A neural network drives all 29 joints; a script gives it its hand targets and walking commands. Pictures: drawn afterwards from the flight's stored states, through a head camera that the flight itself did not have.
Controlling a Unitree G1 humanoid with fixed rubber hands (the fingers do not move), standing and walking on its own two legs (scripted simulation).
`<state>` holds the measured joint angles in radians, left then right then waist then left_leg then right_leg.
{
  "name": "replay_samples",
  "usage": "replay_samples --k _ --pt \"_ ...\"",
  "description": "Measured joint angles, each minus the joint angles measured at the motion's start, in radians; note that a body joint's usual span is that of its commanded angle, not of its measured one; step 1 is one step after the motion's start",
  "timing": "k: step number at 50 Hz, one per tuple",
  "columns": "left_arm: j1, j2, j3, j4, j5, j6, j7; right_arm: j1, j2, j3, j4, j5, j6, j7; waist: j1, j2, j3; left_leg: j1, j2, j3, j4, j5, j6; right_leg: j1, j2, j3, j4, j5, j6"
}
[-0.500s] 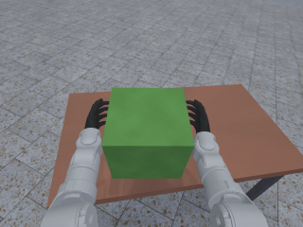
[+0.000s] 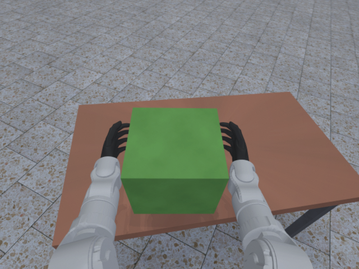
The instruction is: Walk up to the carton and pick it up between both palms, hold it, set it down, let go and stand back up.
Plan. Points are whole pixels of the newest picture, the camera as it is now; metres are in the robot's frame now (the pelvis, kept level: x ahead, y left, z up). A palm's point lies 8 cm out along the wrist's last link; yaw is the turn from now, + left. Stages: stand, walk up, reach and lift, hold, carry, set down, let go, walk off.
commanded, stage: set down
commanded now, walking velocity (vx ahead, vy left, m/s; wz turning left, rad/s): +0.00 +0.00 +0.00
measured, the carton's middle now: (174, 162) +0.39 +0.02 +0.01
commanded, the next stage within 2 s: none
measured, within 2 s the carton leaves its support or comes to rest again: neither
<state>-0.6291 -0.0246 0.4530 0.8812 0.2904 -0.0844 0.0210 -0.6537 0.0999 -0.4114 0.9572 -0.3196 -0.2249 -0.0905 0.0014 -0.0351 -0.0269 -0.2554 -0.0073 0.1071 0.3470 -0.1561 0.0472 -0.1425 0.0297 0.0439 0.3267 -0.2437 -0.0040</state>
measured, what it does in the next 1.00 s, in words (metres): stands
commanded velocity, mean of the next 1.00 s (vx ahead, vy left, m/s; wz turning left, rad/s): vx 0.00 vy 0.00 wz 0.00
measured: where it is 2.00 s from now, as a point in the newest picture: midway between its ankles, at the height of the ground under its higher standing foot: outside the picture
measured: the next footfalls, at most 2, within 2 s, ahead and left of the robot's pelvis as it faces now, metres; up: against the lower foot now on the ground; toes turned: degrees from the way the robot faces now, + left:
none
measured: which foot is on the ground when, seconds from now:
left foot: down 0.00-1.00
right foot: down 0.00-1.00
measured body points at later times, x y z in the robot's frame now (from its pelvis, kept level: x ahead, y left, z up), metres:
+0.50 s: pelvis +0.02 +0.00 +0.00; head +0.10 +0.01 +0.44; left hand +0.41 +0.17 +0.00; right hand +0.41 -0.13 +0.01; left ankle +0.01 +0.09 -0.75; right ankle -0.05 -0.11 -0.75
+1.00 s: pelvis +0.03 -0.01 -0.01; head +0.18 +0.01 +0.41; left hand +0.42 +0.16 -0.07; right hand +0.43 -0.14 -0.05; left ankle +0.01 +0.09 -0.74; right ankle -0.05 -0.11 -0.75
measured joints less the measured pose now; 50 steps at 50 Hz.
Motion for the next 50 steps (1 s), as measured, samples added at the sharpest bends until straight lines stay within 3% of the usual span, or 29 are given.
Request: replay_samples --k 21,31,50 --pt "0.001 0.000 0.048 0.049 0.032 -0.111 -0.014 0.000 0.021 -0.059 0.039 -0.092 -0.104 -0.020 0.000 0.000 0.013 -0.075 0.000 0.000 0.000 -0.010 -0.007 -0.075 0.000 0.000 0.000 -0.012 -0.001" --pt "-0.002 0.000 0.049 0.089 0.032 -0.203 0.003 -0.003 0.023 -0.108 0.065 -0.138 -0.192 -0.018 0.000 0.000 -0.031 -0.212 0.010 0.000 0.007 0.001 -0.009 -0.210 0.009 -0.001 0.000 0.003 -0.009" --pt "-0.029 0.000 0.087 0.179 0.032 -0.350 0.024 -0.032 0.006 -0.146 0.122 -0.142 -0.302 -0.003 0.000 0.000 -0.126 -0.477 0.034 0.000 0.075 0.002 -0.013 -0.447 0.028 -0.001 0.006 0.024 -0.015"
